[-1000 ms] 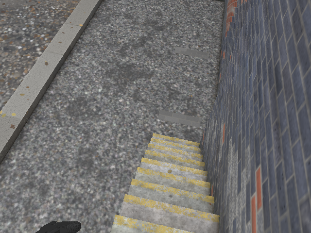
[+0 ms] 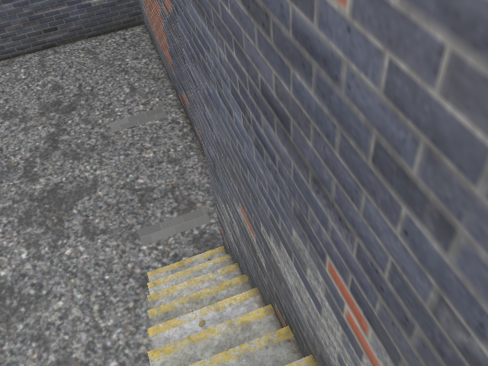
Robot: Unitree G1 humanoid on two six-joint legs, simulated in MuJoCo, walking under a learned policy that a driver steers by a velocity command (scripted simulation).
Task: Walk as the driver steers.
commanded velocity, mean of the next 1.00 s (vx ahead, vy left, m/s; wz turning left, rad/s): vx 0.45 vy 0.14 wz -0.05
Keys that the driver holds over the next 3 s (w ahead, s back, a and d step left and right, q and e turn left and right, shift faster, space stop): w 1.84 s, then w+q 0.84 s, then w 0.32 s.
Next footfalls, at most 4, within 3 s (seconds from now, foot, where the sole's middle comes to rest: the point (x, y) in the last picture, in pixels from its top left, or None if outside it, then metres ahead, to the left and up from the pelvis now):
0.40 left None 0.26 0.28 -1.17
0.54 right None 0.25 0.05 -0.98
0.94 right None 0.59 0.04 -1.37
1.36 left None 0.74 0.41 -1.58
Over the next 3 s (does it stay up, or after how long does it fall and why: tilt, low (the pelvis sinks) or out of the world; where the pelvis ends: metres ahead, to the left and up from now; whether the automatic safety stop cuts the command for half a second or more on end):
stays up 1.50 0.40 -1.48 its command is cut before an obstacle after 0.0 s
